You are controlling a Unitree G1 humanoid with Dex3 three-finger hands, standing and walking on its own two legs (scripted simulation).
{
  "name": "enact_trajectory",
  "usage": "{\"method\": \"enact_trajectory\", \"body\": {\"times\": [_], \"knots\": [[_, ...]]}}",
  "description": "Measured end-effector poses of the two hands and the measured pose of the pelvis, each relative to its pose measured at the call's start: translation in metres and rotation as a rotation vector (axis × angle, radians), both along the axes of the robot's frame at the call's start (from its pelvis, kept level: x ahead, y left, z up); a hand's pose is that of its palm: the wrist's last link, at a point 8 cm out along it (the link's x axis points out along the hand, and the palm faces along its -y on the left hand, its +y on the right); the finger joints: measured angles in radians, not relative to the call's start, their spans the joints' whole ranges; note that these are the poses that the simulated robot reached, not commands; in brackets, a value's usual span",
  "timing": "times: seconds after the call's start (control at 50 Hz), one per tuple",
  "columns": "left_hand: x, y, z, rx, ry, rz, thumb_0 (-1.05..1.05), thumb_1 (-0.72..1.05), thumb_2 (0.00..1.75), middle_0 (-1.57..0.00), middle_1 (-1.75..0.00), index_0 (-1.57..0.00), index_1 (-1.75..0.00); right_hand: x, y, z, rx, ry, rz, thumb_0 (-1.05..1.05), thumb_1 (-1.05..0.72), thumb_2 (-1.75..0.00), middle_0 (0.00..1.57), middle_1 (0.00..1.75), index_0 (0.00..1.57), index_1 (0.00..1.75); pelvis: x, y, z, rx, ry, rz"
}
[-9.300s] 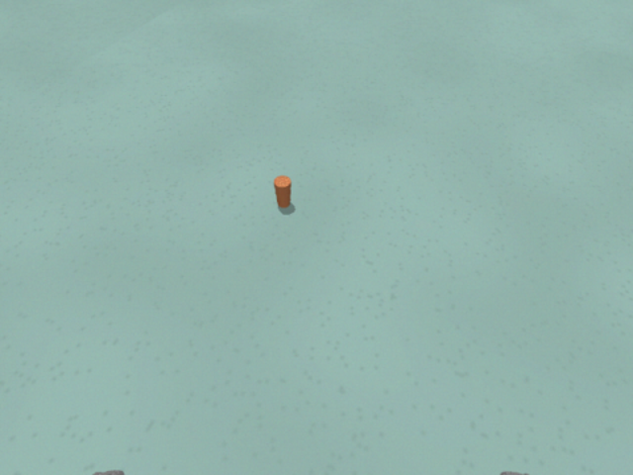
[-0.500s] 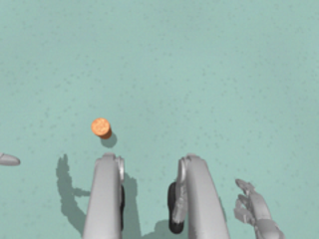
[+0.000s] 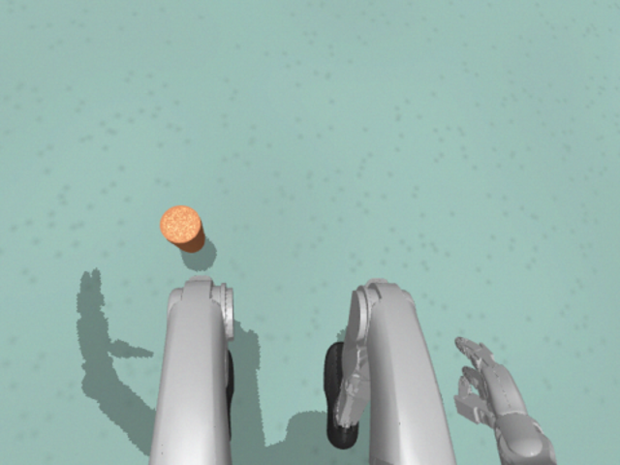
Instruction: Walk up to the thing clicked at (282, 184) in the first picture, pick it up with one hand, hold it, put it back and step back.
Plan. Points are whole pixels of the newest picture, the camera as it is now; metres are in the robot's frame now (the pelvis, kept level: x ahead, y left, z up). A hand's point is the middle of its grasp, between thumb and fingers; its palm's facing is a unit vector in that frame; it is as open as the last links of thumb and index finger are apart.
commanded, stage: go down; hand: left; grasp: from the side
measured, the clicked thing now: (186, 233) +0.44 +0.22 -0.36
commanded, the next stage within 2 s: approach in 1.66 s
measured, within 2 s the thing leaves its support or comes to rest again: neither
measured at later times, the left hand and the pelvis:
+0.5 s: hand out of the picture +0.36 +0.40 -0.04, palm faces +0.16 -0.97 -0.20, open 17.1 cm; pelvis -0.01 +0.00 -0.03, yaw -1 degrees
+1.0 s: hand out of the picture +0.37 +0.41 -0.05, palm faces +0.17 -0.97 -0.17, open 17.2 cm; pelvis -0.01 +0.00 -0.05, yaw -1 degrees
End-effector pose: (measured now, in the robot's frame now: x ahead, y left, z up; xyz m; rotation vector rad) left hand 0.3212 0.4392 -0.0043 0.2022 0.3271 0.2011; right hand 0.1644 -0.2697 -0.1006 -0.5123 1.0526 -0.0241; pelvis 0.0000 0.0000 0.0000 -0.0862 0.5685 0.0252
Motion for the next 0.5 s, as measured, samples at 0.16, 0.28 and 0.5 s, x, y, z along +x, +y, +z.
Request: {"method": "enact_trajectory", "body": {"times": [0.16, 0.28, 0.5], "knots": [[0.004, 0.005, -0.007, -0.007, -0.023, -0.004, -0.01, -0.44, 0.13, -0.04, -0.13, -0.05, -0.12, -0.01, 0.002, -0.012, 0.0, 0.014, 0.001, 0.01, -0.91, -0.9, 0.21, 0.3, 0.21, 0.3, -0.004, 0.001, -0.013, -0.005, -0.009, -0.002], [0.007, 0.007, -0.012, -0.012, -0.041, -0.007, -0.01, -0.46, 0.14, -0.03, -0.12, -0.04, -0.12, -0.02, 0.001, -0.019, -0.006, 0.033, -0.005, 0.01, -0.91, -0.9, 0.21, 0.3, 0.21, 0.3, -0.006, 0.002, -0.021, -0.009, -0.01, -0.005], [0.011, 0.008, -0.023, -0.023, -0.061, -0.016, -0.01, -0.48, 0.14, -0.03, -0.12, -0.04, -0.12, -0.033, -0.004, -0.029, -0.022, 0.069, -0.014, 0.01, -0.91, -0.9, 0.21, 0.3, 0.21, 0.3, -0.008, 0.003, -0.033, -0.011, -0.018, -0.007]]}}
